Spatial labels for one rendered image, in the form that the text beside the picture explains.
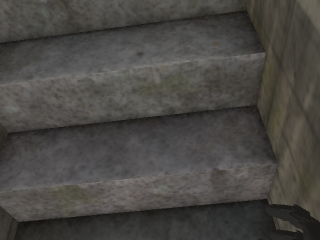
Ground robot right hand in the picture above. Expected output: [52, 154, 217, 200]
[258, 204, 320, 240]

